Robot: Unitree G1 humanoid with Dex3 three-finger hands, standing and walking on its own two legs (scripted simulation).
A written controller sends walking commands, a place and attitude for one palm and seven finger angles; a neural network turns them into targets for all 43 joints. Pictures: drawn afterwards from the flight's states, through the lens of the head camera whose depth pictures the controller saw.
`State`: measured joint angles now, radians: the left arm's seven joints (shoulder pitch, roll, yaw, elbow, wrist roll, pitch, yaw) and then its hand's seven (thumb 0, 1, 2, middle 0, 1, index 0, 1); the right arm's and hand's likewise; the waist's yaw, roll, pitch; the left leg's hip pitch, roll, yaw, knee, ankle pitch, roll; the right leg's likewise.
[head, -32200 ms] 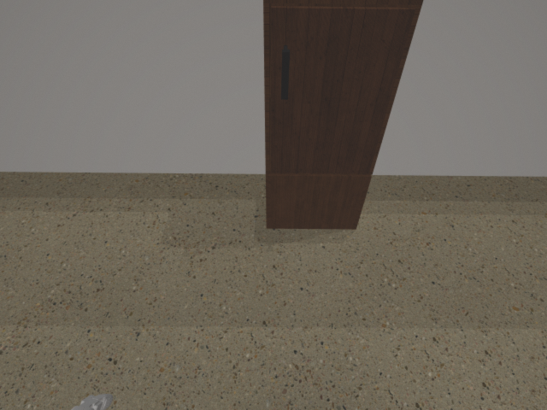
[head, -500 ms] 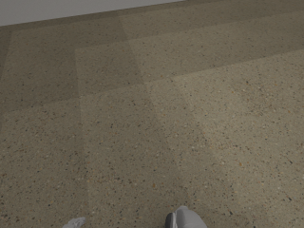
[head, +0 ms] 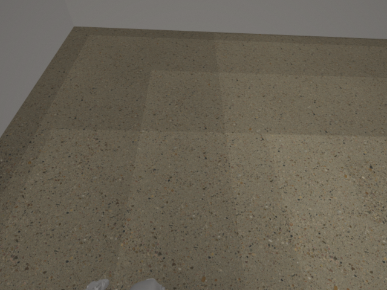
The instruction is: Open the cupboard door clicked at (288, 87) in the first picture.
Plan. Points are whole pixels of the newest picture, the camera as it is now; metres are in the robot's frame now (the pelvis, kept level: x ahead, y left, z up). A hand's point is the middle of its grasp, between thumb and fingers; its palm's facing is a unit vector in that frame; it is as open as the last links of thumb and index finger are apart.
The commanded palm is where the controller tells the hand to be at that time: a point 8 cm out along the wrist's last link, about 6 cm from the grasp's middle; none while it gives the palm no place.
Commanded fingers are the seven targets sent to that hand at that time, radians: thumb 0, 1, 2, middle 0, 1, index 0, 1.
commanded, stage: turn to face it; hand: left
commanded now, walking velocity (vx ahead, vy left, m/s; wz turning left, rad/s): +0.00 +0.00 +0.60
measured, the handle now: out of the picture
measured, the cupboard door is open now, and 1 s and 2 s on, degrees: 44 44 44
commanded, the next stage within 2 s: none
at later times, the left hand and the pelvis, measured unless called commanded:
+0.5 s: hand out of the picture +0.08 +0.18 -0.14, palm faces +0.25 -0.92 -0.31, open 7.4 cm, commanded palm none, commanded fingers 0.00 0.90 0.90 -0.20 -0.30 -0.20 -0.30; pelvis +0.03 -0.05 +0.00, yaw +15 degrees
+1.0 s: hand out of the picture -0.09 +0.13 -0.18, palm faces +0.61 -0.75 -0.26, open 7.4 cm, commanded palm none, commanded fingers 0.00 0.90 0.90 -0.20 -0.30 -0.20 -0.30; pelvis +0.02 -0.05 -0.01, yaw +37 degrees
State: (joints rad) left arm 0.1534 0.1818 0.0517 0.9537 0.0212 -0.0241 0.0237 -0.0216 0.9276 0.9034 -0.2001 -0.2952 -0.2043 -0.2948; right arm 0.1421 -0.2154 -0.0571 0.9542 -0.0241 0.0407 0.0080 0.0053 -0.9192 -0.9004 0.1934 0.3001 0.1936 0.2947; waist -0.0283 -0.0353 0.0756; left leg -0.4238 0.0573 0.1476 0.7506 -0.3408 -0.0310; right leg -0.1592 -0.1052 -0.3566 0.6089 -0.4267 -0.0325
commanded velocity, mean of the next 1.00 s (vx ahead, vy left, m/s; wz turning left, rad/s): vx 0.00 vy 0.00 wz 0.60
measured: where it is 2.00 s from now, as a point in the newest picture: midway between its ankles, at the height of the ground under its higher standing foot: outside the picture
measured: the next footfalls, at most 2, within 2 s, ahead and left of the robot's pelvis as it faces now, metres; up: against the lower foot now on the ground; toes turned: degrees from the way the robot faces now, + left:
left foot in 0.04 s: +0.09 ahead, +0.11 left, +0.00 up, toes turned +9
right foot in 0.48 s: +0.09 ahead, -0.15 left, +0.00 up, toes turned +13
